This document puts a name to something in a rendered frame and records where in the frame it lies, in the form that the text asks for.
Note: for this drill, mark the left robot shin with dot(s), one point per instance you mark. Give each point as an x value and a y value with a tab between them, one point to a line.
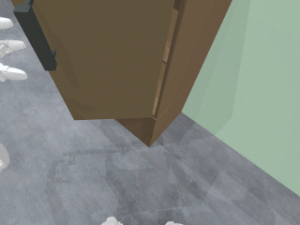
111	218

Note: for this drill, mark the handle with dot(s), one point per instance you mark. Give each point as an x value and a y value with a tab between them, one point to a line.
29	23

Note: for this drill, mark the left robot upper arm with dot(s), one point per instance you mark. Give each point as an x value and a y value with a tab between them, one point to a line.
4	161

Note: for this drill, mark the cupboard door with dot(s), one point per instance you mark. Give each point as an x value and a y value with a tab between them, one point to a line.
109	53

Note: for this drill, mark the robot left hand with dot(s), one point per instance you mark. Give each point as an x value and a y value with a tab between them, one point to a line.
6	72

